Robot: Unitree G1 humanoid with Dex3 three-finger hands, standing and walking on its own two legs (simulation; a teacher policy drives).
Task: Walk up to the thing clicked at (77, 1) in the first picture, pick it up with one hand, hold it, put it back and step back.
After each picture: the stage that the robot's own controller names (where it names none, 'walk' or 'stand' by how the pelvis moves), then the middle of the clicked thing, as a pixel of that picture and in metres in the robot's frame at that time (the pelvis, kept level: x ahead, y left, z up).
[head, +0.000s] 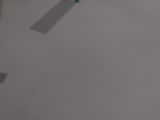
stand; out of the picture +2.34 +0.11 -0.65
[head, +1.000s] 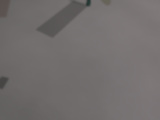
walk; out of the picture +2.19 +0.05 -0.62
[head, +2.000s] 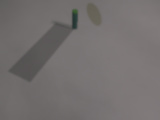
walk; (74, 19) +1.58 +0.18 -0.63
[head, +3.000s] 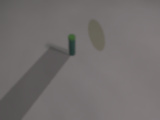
walk; (72, 45) +1.11 +0.17 -0.64
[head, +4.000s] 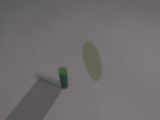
walk; (63, 78) +0.76 +0.20 -0.64
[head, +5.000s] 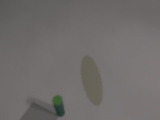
stand; (59, 106) +0.49 +0.21 -0.64
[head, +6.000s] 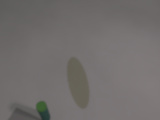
stand; (43, 112) +0.45 +0.27 -0.64
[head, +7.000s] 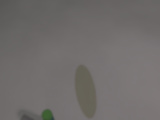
stand; out of the picture +0.42 +0.27 -0.66
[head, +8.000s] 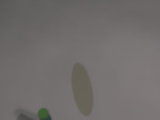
stand; (46, 119) +0.42 +0.29 -0.66
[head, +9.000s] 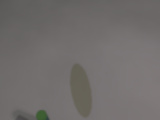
stand; out of the picture +0.40 +0.30 -0.66
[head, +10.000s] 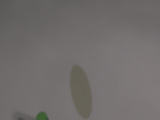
stand; out of the picture +0.40 +0.30 -0.66
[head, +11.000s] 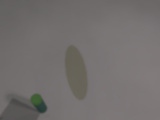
go down; (39, 104) +0.42 +0.30 -0.63
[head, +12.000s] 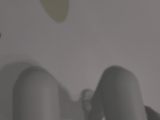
go down; out of the picture +0.48 +0.34 -0.22
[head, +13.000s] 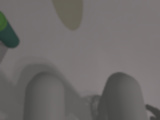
close in; (4, 32) +0.48 +0.32 -0.26
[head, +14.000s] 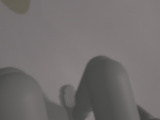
close in; out of the picture +0.46 +0.36 -0.16
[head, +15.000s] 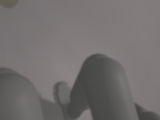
lift; out of the picture +0.44 +0.37 -0.16
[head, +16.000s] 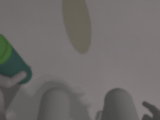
lift; (10, 64) +0.34 +0.24 -0.01
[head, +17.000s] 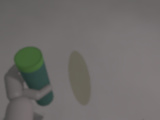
hold; (38, 81) +0.32 +0.17 +0.03
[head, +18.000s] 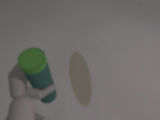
hold; (41, 80) +0.32 +0.16 +0.03
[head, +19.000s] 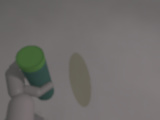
hold; (39, 77) +0.33 +0.16 +0.04
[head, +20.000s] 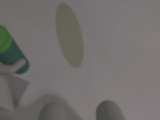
crouch; (10, 54) +0.40 +0.24 -0.03
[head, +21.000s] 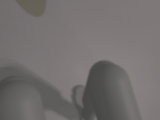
lower; out of the picture +0.47 +0.34 -0.10
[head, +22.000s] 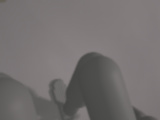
lower; out of the picture +0.45 +0.36 -0.17
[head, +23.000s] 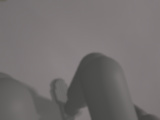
lower; out of the picture +0.45 +0.36 -0.17
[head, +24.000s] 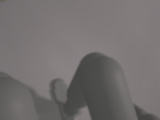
lower; out of the picture +0.45 +0.36 -0.17
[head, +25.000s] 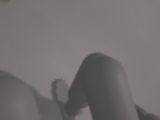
rest; out of the picture +0.44 +0.36 -0.17
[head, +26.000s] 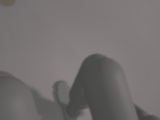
open; out of the picture +0.44 +0.35 -0.17
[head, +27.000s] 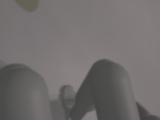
stand; out of the picture +0.45 +0.34 -0.19
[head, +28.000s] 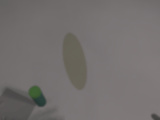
stand; (38, 97) +0.42 +0.26 -0.53
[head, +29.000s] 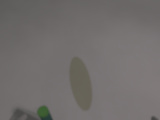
stand; (46, 117) +0.41 +0.26 -0.60
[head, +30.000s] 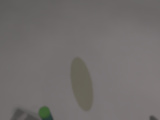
stand; (47, 117) +0.40 +0.26 -0.60
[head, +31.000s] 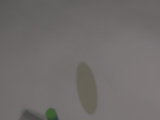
stand; (53, 119) +0.42 +0.24 -0.65
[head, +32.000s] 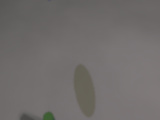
stand; out of the picture +0.40 +0.27 -0.66
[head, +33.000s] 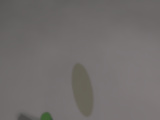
stand; out of the picture +0.39 +0.27 -0.66
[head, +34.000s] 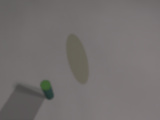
walk; (47, 90) +0.49 +0.23 -0.64
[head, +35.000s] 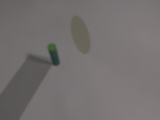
walk; (54, 55) +0.84 +0.31 -0.62
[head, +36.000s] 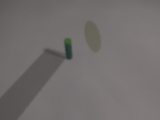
stand; (68, 49) +1.08 +0.21 -0.64
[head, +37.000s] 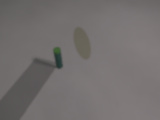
stand; (58, 58) +1.00 +0.26 -0.66
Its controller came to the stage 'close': yes
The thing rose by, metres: 0.68
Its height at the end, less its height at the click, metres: +0.00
